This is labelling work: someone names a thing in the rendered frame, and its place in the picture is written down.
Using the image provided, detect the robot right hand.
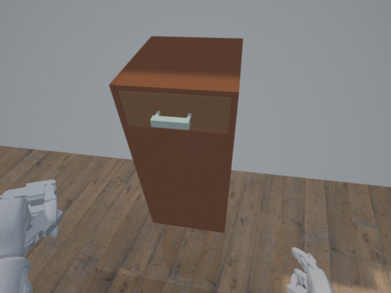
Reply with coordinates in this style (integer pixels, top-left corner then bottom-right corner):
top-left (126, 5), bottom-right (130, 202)
top-left (287, 247), bottom-right (333, 293)

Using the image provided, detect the robot left hand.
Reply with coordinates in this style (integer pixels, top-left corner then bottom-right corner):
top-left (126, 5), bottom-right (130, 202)
top-left (0, 179), bottom-right (63, 259)

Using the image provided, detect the handle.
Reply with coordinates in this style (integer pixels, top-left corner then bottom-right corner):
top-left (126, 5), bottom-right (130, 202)
top-left (150, 111), bottom-right (192, 130)

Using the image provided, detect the cabinet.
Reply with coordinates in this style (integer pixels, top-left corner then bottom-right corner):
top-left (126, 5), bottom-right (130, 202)
top-left (109, 36), bottom-right (243, 233)

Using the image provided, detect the left robot forearm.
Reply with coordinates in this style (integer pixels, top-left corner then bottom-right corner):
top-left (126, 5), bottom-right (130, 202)
top-left (0, 256), bottom-right (33, 293)

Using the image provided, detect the drawer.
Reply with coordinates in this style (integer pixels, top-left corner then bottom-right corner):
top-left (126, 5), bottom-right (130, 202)
top-left (118, 90), bottom-right (232, 134)

